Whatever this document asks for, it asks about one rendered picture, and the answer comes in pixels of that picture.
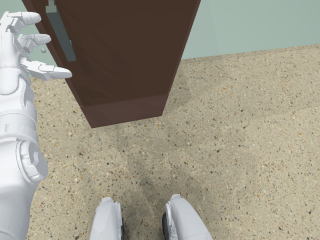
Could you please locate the cupboard door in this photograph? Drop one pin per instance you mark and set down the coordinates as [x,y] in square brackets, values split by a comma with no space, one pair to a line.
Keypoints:
[124,49]

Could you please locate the left robot upper arm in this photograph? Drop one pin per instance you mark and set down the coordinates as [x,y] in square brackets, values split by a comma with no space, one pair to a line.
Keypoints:
[22,167]

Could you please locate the right robot thigh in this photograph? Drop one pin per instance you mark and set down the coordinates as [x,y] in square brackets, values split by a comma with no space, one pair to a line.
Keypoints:
[188,224]

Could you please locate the handle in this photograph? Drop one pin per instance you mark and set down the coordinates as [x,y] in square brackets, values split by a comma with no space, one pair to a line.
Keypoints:
[60,31]

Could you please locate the robot left forearm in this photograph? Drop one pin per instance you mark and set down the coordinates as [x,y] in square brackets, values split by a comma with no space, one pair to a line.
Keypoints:
[18,115]

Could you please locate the robot left hand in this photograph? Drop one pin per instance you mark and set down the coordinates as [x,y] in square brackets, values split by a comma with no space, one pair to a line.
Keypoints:
[12,49]

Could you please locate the right robot shin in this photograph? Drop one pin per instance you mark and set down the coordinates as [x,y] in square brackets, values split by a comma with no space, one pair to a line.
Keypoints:
[172,230]

